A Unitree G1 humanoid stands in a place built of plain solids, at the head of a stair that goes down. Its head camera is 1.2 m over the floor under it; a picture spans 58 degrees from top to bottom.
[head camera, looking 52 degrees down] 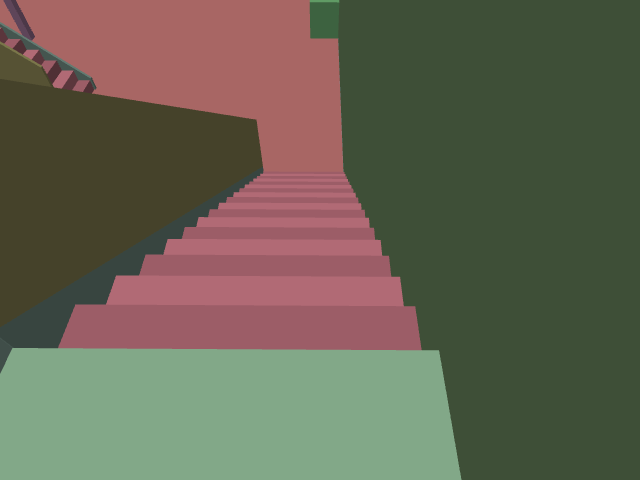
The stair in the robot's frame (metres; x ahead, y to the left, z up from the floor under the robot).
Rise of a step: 0.20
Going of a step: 0.26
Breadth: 1.26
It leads straight ahead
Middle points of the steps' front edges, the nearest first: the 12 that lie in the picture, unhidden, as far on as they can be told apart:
0.53 0.28 0.00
0.79 0.28 -0.20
1.05 0.27 -0.40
1.31 0.27 -0.60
1.57 0.27 -0.81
1.83 0.27 -1.01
2.09 0.27 -1.21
2.36 0.27 -1.41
2.62 0.26 -1.61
2.88 0.26 -1.81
3.14 0.26 -2.02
3.40 0.26 -2.22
